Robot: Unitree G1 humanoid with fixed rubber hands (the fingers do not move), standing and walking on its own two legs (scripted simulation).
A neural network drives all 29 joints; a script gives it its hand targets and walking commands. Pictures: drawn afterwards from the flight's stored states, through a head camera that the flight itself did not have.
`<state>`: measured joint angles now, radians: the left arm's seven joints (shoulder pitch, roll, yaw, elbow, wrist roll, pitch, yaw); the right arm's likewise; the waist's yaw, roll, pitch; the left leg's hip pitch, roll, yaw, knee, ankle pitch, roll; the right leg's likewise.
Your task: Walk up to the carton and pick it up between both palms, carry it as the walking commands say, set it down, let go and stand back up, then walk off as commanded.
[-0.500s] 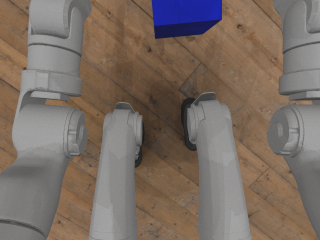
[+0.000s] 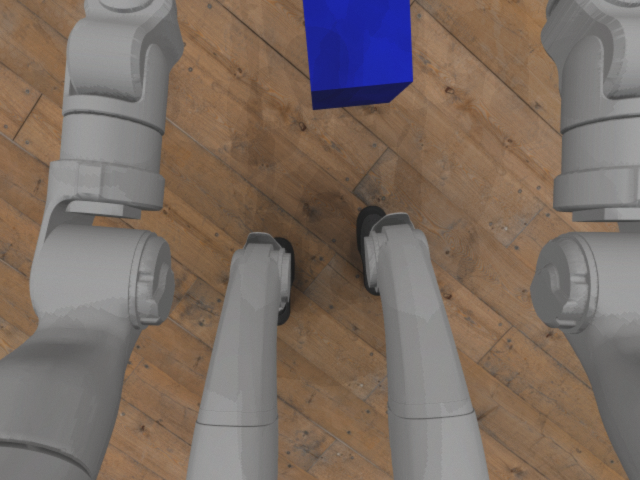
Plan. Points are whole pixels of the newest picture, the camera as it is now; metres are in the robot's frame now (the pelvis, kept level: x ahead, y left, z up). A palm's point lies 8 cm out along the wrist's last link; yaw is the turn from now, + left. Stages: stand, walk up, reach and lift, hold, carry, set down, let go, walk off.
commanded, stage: set down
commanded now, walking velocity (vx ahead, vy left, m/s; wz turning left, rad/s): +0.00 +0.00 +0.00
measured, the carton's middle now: (351, 44) +0.60 -0.09 -0.50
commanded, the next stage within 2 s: let go in 0.04 s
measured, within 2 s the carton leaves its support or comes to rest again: neither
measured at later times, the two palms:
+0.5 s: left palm (99, 102) +0.45 +0.14 -0.03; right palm (637, 101) +0.42 -0.24 -0.03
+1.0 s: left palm out of the picture +0.32 +0.20 +0.08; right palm out of the picture +0.26 -0.26 +0.08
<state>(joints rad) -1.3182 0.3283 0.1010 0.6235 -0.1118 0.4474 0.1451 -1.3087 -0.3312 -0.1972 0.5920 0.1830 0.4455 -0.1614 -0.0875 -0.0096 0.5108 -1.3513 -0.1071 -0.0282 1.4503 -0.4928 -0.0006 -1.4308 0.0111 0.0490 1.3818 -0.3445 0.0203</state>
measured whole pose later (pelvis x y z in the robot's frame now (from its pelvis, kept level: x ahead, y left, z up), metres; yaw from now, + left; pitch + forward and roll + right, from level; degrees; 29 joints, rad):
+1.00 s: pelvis +0.10 +0.00 +0.14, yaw -1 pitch +2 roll +1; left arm 0.11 0.16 0.10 0.43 -0.02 0.13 0.00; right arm 0.12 -0.25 -0.03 0.39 0.06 0.16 0.05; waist -0.09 -0.01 0.11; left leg -0.37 -0.08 -0.06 0.73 -0.39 0.02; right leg -0.48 0.00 0.05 0.75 -0.30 0.00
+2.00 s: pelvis +0.13 +0.00 +0.16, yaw -2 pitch -3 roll +0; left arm 0.25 0.24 0.10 0.70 0.00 0.01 -0.02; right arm 0.20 -0.25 -0.02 0.64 0.01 0.01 -0.01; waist -0.09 0.00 0.02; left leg -0.16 -0.06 -0.06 0.62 -0.40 0.03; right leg -0.28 0.01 0.05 0.64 -0.31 0.01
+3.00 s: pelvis +0.11 -0.01 +0.16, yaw -2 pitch -5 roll +1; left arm 0.25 0.25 0.10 0.83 0.00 -0.02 -0.02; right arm 0.20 -0.25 -0.02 0.84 0.01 -0.03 -0.02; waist -0.09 0.00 -0.02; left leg -0.16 -0.06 -0.06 0.62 -0.37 0.02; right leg -0.28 0.02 0.05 0.64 -0.28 0.00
